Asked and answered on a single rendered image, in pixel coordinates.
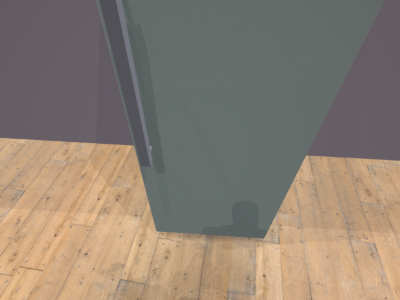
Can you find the fridge door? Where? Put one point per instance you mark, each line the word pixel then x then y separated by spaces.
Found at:
pixel 234 93

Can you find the handle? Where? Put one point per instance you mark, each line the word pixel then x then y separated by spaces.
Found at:
pixel 117 31

